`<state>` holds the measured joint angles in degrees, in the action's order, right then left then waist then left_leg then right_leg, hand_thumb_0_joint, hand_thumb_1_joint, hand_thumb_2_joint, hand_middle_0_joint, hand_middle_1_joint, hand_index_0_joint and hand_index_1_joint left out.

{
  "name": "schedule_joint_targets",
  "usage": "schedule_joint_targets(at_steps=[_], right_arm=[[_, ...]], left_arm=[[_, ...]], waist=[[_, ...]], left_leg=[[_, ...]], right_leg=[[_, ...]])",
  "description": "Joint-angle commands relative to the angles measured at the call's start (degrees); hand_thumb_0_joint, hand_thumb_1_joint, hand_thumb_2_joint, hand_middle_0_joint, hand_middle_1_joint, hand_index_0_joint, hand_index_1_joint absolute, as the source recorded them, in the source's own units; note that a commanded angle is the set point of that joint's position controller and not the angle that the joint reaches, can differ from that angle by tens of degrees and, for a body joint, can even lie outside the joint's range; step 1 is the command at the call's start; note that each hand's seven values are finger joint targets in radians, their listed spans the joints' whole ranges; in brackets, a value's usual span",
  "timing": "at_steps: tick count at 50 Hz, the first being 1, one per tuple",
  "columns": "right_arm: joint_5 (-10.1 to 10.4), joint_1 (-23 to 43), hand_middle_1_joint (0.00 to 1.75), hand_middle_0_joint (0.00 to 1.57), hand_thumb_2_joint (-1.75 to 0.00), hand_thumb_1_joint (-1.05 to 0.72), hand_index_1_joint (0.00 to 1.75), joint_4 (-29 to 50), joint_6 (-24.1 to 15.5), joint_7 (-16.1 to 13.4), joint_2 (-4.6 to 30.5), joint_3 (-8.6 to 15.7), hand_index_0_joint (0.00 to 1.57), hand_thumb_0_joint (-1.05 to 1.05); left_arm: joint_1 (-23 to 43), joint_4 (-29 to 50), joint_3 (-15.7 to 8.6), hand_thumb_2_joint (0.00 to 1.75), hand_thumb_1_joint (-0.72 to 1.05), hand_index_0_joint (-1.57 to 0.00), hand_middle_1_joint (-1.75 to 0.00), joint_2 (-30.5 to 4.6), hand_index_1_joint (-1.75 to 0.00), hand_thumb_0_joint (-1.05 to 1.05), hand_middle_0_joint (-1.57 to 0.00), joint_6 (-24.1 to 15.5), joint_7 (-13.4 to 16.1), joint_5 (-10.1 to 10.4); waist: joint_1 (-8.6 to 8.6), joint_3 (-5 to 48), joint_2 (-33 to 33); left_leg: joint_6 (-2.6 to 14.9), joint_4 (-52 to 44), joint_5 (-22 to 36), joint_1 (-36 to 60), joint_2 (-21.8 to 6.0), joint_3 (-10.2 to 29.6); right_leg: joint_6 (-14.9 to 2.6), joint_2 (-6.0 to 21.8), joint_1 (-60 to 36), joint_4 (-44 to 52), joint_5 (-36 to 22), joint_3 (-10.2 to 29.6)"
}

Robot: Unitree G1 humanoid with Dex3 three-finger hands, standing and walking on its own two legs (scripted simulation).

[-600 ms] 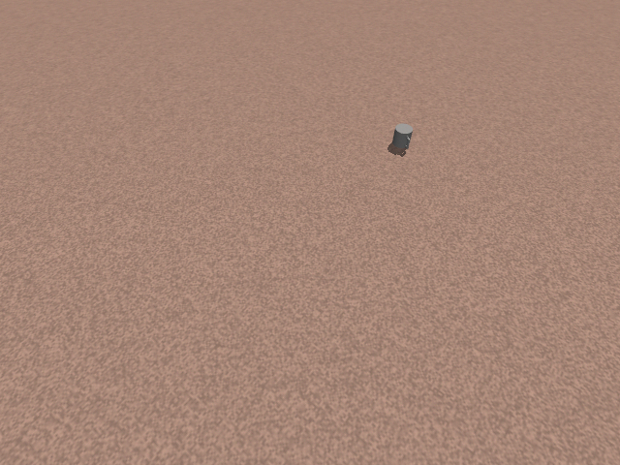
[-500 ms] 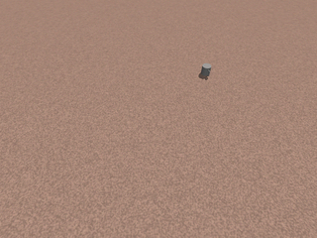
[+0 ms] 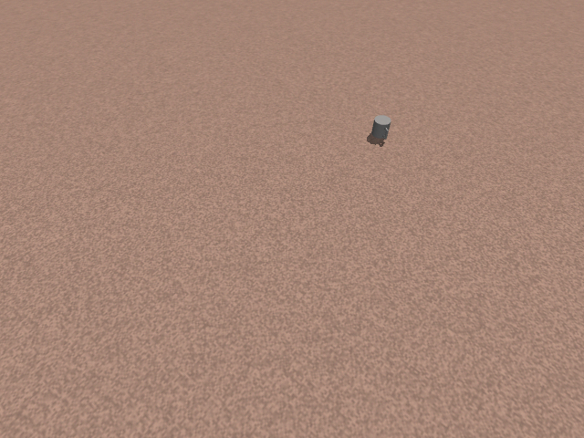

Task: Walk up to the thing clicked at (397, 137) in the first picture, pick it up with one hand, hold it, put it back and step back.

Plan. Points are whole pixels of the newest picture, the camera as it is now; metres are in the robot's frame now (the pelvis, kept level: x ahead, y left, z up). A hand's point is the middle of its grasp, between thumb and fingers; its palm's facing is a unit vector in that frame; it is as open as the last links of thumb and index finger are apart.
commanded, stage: stand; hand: left
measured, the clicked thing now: (382, 128) +1.72 -0.50 -0.74
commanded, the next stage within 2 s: walk up in 0.52 s
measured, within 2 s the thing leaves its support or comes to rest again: neither
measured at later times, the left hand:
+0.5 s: hand out of the picture +0.08 +0.25 -0.16, palm faces -0.03 -0.94 -0.34, open 7.4 cm
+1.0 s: hand (163, 357) +0.26 +0.23 -0.13, palm faces -0.29 -0.81 -0.52, open 7.4 cm
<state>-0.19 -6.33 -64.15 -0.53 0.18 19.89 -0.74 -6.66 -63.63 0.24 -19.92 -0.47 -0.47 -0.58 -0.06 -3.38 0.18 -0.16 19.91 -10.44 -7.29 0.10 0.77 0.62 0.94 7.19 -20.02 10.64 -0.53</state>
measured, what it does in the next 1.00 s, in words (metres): walks ahead, turning right: right foot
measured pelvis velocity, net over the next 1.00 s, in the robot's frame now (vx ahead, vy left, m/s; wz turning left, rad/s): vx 0.12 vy -0.05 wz -0.40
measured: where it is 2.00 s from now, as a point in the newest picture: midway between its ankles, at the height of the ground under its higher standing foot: (337, 287)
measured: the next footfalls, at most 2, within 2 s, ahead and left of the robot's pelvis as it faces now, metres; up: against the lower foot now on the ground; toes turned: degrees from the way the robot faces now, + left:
right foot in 0.84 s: +0.09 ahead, -0.20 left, +0.00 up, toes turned -26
left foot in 1.22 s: +0.51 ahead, +0.01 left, +0.00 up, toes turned -32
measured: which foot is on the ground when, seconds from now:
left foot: down 0.00-0.84, up 0.86-1.00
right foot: down 0.00-0.60, up 0.62-0.82, down 0.84-1.00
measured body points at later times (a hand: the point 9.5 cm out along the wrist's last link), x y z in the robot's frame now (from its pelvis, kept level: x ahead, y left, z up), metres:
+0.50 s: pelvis +0.00 +0.00 +0.00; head +0.01 +0.00 +0.45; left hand +0.08 +0.30 -0.13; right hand +0.08 -0.30 -0.13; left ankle +0.01 +0.12 -0.75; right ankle +0.00 -0.13 -0.75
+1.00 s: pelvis +0.12 -0.05 -0.03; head +0.10 -0.10 +0.42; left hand +0.27 +0.27 -0.09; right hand +0.15 -0.41 -0.14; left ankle +0.18 +0.06 -0.70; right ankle +0.06 -0.18 -0.75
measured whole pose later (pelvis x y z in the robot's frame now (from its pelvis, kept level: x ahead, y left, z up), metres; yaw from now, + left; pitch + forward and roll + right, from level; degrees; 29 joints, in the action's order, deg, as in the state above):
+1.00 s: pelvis +0.12 -0.05 -0.03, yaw -23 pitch -2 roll -2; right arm -1.7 -5.0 -50.9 -0.8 7.6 29.1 4.1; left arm -19.4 -54.6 -3.4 -23.8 -2.5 -1.5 0.2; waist -2.2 -1.4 10.1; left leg -0.2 61.4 -24.2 -27.6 -3.2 0.9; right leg 1.1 2.0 13.1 -35.8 20.7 -2.2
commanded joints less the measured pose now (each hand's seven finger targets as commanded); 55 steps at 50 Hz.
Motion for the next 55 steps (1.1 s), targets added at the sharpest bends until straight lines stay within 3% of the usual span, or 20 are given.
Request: schedule_joint_targets(at_steps=[1, 25, 26, 27, 28, 29, 30, 31, 32, 35, 37, 39, 40, 41, 42, 43, 44, 46, 49, 55], right_arm=[[-0.1, 2.0, 0.3, 0.2, -0.9, -0.9, 0.3, 3.3, -1.3, -0.6, 12.3, 2.5, 0.2, 0.0], [-0.2, 1.7, 0.3, 0.2, -0.9, -0.9, 0.3, 3.0, -1.3, -0.6, 12.0, 2.5, 0.2, 0.0], [-2.2, 3.4, 0.3, 0.2, -0.9, -0.9, 0.3, 10.9, -3.2, 1.9, 21.7, 8.7, 0.2, 0.0], [-2.4, 2.6, 0.3, 0.2, -0.9, -0.9, 0.3, 10.3, -3.2, 2.8, 20.2, 8.7, 0.2, 0.0], [-2.3, -2.7, 0.3, 0.2, -0.9, -0.9, 0.3, 10.6, -3.1, 3.2, 18.7, 8.8, 0.2, 0.0], [-2.0, -8.0, 0.3, 0.2, -0.9, -0.9, 0.3, 10.2, -3.1, 3.2, 19.4, 9.3, 0.2, 0.0], [-2.3, -6.9, 0.3, 0.2, -0.9, -0.9, 0.3, 10.9, -3.2, 3.0, 21.4, 10.5, 0.2, 0.0], [-2.1, -1.5, 0.3, 0.2, -0.9, -0.9, 0.3, 14.2, -3.6, 3.1, 21.9, 10.8, 0.2, 0.0], [-2.1, 0.9, 0.3, 0.2, -0.9, -0.9, 0.3, 15.8, -4.0, 3.2, 19.6, 9.9, 0.2, 0.0], [-2.2, 9.8, 0.3, 0.2, -0.9, -0.9, 0.3, 18.8, -4.7, 4.1, 21.4, 10.4, 0.2, 0.0], [-2.5, 10.3, 0.3, 0.2, -0.9, -0.9, 0.3, 19.8, -4.4, 4.9, 19.9, 10.1, 0.2, 0.0], [-3.1, 9.3, 0.3, 0.2, -0.9, -0.9, 0.3, 19.8, -3.8, 5.3, 20.0, 10.1, 0.2, 0.0], [-3.0, 10.3, 0.3, 0.2, -0.9, -0.9, 0.3, 20.3, -3.3, 5.3, 19.6, 9.9, 0.2, 0.0], [-3.3, 11.6, 0.3, 0.2, -0.9, -0.9, 0.3, 21.2, -2.6, 5.6, 17.2, 9.0, 0.2, 0.0], [-2.9, 12.2, 0.3, 0.2, -0.9, -0.9, 0.3, 23.3, -2.5, 6.2, 13.2, 7.0, 0.2, 0.0], [-1.5, 13.8, 0.3, 0.2, -0.9, -0.9, 0.3, 26.3, -2.8, 7.1, 13.3, 6.4, 0.2, 0.0], [-2.0, 17.9, 0.3, 0.2, -0.9, -0.9, 0.3, 26.7, -3.3, 7.1, 16.8, 6.7, 0.2, 0.0], [-0.6, 12.6, 0.3, 0.2, -0.9, -0.9, 0.3, 23.1, -3.9, 7.4, 19.8, 7.3, 0.2, 0.0], [-1.5, 6.4, 0.3, 0.2, -0.9, -0.9, 0.3, 20.7, -2.9, 8.0, 19.7, 7.6, 0.2, 0.0], [-2.7, 7.8, 0.3, 0.2, -0.9, -0.9, 0.3, 24.0, -1.0, 9.8, 18.3, 7.8, 0.2, 0.0]], left_arm=[[2.0, 3.3, -2.3, 0.9, 0.9, -0.2, -0.3, -12.1, -0.3, 0.0, -0.2, -1.5, 0.9, 0.1], [2.1, 3.1, -2.3, 0.9, 0.9, -0.2, -0.3, -12.2, -0.3, 0.0, -0.2, -1.4, 0.9, 0.2], [-3.3, 8.4, -6.9, 0.9, 0.9, -0.2, -0.3, -20.9, -0.3, 0.0, -0.2, -1.3, -1.7, -0.7], [-0.5, 8.9, -6.5, 0.9, 0.9, -0.2, -0.3, -20.1, -0.3, 0.0, -0.2, -1.3, -2.5, -0.7], [7.5, 11.6, -6.9, 0.9, 0.9, -0.2, -0.3, -17.8, -0.3, 0.0, -0.2, -1.4, -2.9, -0.9], [13.6, 14.7, -6.6, 0.9, 0.9, -0.2, -0.3, -15.3, -0.3, 0.0, -0.2, -1.6, -3.1, -0.5], [14.0, 15.5, -6.3, 0.9, 0.9, -0.2, -0.3, -13.2, -0.3, 0.0, -0.2, -1.7, -2.9, -0.5], [9.7, 15.2, -6.7, 0.9, 0.9, -0.2, -0.3, -16.1, -0.3, 0.0, -0.2, -1.7, -2.7, -0.9], [5.9, 13.9, -6.7, 0.9, 0.9, -0.2, -0.3, -17.3, -0.3, 0.0, -0.2, -1.7, -3.0, -0.7], [-3.1, 12.0, -7.6, 0.9, 0.9, -0.2, -0.3, -17.8, -0.3, 0.0, -0.2, -0.6, -5.3, 0.2], [-4.8, 11.4, -7.8, 0.9, 0.9, -0.2, -0.3, -17.7, -0.3, 0.0, -0.2, -0.8, -5.8, 0.2], [-7.7, 11.0, -8.3, 0.9, 0.9, -0.2, -0.3, -17.7, -0.3, 0.0, -0.2, -1.4, -5.7, 0.2], [-13.1, 9.6, -8.7, 0.9, 0.9, -0.2, -0.3, -18.0, -0.3, 0.0, -0.2, -1.6, -5.1, 0.1], [-20.8, 7.2, -9.7, 0.9, 0.9, -0.2, -0.3, -20.5, -0.3, 0.0, -0.2, -2.2, -4.1, 0.0], [-27.0, 7.2, -11.0, 0.9, 0.9, -0.2, -0.3, -24.7, -0.3, 0.0, -0.2, -2.5, -2.5, -0.3], [-23.3, 9.9, -10.6, 0.9, 0.9, -0.2, -0.3, -26.6, -0.3, 0.0, -0.2, -2.9, -1.7, 0.0], [-16.9, 12.0, -10.1, 0.9, 0.9, -0.2, -0.3, -27.9, -0.3, 0.0, -0.2, -2.9, -0.9, 0.7], [-10.3, 13.4, -9.3, 0.9, 0.9, -0.2, -0.3, -26.3, -0.3, 0.0, -0.2, -3.6, 0.7, 1.1], [-7.3, 14.3, -8.0, 0.9, 0.9, -0.2, -0.3, -23.6, -0.3, 0.0, -0.2, -4.7, 1.3, 1.4], [-8.1, 15.5, -8.5, 0.9, 0.9, -0.2, -0.3, -24.7, -0.3, 0.0, -0.2, -7.1, 1.6, 1.2]], waist=[[0.03, 5.5, -0.1], [0.09, 4.3, 0.2], [0.77, 6.4, 4.9], [2.77, 2.3, 2.0], [7.1, 0.5, 1.1], [11.12, 0.5, 6.1], [10.32, 2.3, 15.8], [6.23, 4.5, 10.2], [3.45, 5.6, 3.7], [-2.35, 3.6, 10.2], [-2.32, 2.6, 7.8], [-2.76, 3.4, 3.2], [-5.81, 4.5, -2.2], [-9.14, 4.8, -12.3], [-12.63, 1.7, -23.1], [-9.28, 0.0, -20.7], [-7.42, -1.6, -11.7], [-2.32, -0.6, -7.5], [0.46, -1.2, -10.0], [1.95, -1.9, -4.6]], left_leg=[[1.64, -3.4, 7.6, 0.9, -7.2, 5.3], [1.35, -4.2, 7.1, 0.7, -6.9, 5.1], [4.13, 6.8, -23.3, 7.7, -6.4, 0.4], [5.52, 8.7, -28.8, 9.5, -5.7, 1.5], [6.73, 5.3, -29.2, 12.7, -7.1, 3.9], [9.15, -3.3, -31.6, 21.0, -13.5, 9.7], [12.66, -11.7, -29.3, 19.4, -24.7, 19.3], [14.07, -12.7, -25.8, 14.4, -29.3, 20.5], [12.9, -13.1, -24.9, 9.0, -27.0, 15.8], [9.93, -11.9, -27.0, 0.4, -22.2, 3.3], [8.4, -6.5, -25.0, -2.2, -17.1, -5.9], [7.87, 1.4, -26.0, -5.6, -14.4, -10.7], [7.0, 10.4, -29.3, -11.0, -12.6, -13.4], [5.39, 28.4, -27.5, -20.4, -7.6, -16.0], [1.98, 47.0, -29.1, -38.0, -2.2, -13.4], [-0.28, 51.0, -26.3, -46.4, 0.6, -2.0], [-1.16, 50.6, -23.0, -46.7, -4.4, 5.8], [-0.51, 46.4, -16.3, -43.7, -7.1, 7.3], [-0.29, 38.0, -8.5, -30.5, -7.3, 4.9], [-1.58, 26.8, 1.6, -23.9, -6.2, 1.9]], right_leg=[[-2.04, 6.5, -1.8, 3.3, -6.9, 5.4], [-2.15, 6.5, -1.7, 4.0, -6.4, 5.3], [-6.07, 6.9, 12.3, 1.7, 20.1, 15.7], [-5.46, 7.5, 23.9, 3.6, 27.1, 18.0], [-4.05, 6.1, 31.7, 0.3, 24.8, 15.9], [-1.73, 1.9, 42.7, -9.4, 20.0, 7.6], [-2.12, 0.3, 44.6, -28.6, 16.3, 0.4], [-2.1, 5.9, 39.0, -34.0, 16.4, 2.0], [-1.97, 7.5, 33.6, -36.3, 13.9, 3.3], [-0.6, 10.3, 22.4, -32.0, 12.3, 0.7], [-0.12, 8.2, 15.8, -25.6, 8.7, -3.3], [-0.36, 6.0, 7.4, -20.4, 7.2, -7.8], [-1.14, 4.5, 0.0, -17.3, 5.7, -9.3], [-2.83, 2.4, -8.8, -13.9, 10.2, -6.0], [-8.03, 9.0, -13.1, -5.0, 28.8, 14.1], [-14.05, 20.0, -11.6, 12.3, 42.2, 46.0], [-18.12, 25.3, -7.1, 17.9, 49.5, 54.8], [-15.19, 21.3, -8.6, 12.6, 37.5, 40.1], [-10.3, 14.5, 3.4, 10.2, 23.5, 24.1], [-9.76, 8.8, 10.0, 8.8, 12.7, 13.2]])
